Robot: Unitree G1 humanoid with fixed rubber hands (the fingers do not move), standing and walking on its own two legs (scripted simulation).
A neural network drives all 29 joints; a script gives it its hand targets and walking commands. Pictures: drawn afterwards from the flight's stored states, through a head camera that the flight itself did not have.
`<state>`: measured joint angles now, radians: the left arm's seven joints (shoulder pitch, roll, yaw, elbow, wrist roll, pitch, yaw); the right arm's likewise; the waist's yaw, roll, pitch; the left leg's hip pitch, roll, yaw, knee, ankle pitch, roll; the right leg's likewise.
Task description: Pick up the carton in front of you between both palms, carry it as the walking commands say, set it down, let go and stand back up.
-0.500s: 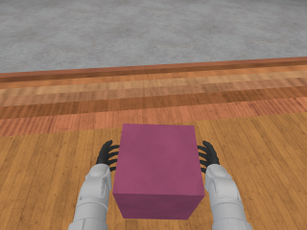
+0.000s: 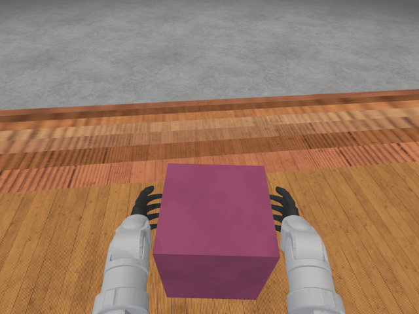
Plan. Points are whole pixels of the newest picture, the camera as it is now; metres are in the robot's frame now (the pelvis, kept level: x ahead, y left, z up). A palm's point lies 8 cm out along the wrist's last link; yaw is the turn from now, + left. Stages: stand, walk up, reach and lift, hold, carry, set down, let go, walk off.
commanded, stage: reach and lift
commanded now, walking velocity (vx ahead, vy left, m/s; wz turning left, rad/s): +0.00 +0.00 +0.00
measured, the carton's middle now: (213, 234) +0.32 +0.00 -0.05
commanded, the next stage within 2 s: hold in 0.62 s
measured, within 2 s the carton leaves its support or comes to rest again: neither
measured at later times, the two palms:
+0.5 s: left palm (139, 217) +0.30 +0.15 +0.04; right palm (289, 218) +0.31 -0.15 +0.04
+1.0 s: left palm (136, 217) +0.29 +0.15 +0.05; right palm (293, 219) +0.29 -0.15 +0.05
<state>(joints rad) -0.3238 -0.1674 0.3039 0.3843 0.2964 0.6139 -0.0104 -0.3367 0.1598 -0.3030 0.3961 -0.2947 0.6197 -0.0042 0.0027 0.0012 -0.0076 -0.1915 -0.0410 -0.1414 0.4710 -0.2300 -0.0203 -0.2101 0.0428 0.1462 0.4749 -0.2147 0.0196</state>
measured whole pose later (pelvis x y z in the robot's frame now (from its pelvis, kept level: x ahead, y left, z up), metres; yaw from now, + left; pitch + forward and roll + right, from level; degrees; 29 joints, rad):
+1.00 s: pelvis +0.01 +0.00 +0.01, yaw +0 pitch -7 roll +0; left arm -0.28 -0.15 0.23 0.25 0.28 0.76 -0.01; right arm -0.28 0.16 -0.24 0.25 -0.28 0.77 0.00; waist 0.00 0.00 0.01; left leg -0.06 -0.03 -0.14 0.38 -0.20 -0.02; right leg -0.07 0.03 0.14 0.38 -0.18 0.02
